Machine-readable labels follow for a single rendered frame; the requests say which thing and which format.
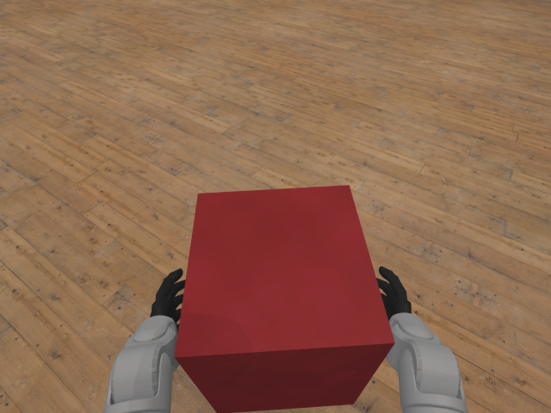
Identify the carton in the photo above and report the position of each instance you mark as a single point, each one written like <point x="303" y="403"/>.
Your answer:
<point x="281" y="307"/>

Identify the right robot forearm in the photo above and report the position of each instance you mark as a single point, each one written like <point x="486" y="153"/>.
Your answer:
<point x="429" y="374"/>

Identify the robot right hand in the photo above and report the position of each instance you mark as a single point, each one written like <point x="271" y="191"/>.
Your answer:
<point x="395" y="300"/>

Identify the robot left hand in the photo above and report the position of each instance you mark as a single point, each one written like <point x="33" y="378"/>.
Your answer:
<point x="166" y="302"/>

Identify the left robot forearm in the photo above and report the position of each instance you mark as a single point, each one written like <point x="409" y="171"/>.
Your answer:
<point x="141" y="377"/>

